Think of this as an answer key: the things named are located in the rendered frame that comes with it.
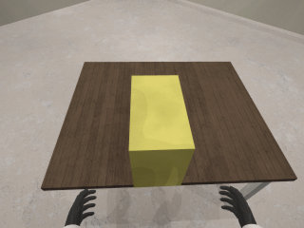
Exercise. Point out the table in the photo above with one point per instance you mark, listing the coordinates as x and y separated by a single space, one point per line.
233 144

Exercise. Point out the carton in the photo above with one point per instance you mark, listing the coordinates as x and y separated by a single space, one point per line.
161 144

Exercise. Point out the robot right hand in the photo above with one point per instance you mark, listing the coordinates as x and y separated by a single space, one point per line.
241 208

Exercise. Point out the robot left hand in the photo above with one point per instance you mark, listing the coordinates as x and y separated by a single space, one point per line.
76 213

